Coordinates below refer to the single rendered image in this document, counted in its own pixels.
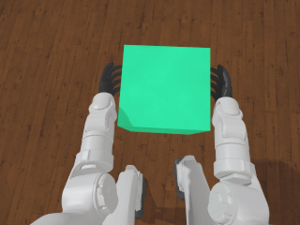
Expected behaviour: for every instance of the right robot forearm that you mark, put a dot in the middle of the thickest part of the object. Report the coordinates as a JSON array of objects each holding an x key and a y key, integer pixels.
[{"x": 231, "y": 143}]

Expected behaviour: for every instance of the robot right upper arm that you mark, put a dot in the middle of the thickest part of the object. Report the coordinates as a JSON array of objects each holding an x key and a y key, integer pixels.
[{"x": 235, "y": 204}]

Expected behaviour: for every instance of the robot right hand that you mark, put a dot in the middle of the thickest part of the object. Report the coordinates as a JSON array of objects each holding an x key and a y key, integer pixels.
[{"x": 223, "y": 87}]

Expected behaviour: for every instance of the robot left hand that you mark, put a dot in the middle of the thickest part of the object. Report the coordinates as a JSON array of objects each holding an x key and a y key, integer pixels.
[{"x": 106, "y": 84}]

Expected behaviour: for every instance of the right robot shin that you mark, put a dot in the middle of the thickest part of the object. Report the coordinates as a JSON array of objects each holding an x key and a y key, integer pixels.
[{"x": 189, "y": 157}]

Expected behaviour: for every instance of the robot right thigh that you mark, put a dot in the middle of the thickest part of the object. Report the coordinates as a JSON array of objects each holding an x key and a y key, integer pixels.
[{"x": 191, "y": 179}]

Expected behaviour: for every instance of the robot left upper arm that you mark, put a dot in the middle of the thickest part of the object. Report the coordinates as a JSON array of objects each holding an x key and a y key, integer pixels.
[{"x": 87, "y": 200}]

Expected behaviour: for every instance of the carton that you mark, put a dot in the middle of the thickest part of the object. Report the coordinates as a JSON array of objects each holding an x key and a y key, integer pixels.
[{"x": 165, "y": 89}]

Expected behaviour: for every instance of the left robot forearm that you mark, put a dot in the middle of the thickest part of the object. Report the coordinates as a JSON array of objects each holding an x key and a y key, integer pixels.
[{"x": 96, "y": 155}]

